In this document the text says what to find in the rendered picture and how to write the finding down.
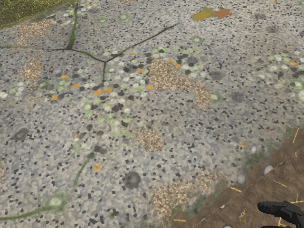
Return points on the robot right hand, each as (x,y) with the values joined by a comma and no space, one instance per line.
(284,210)

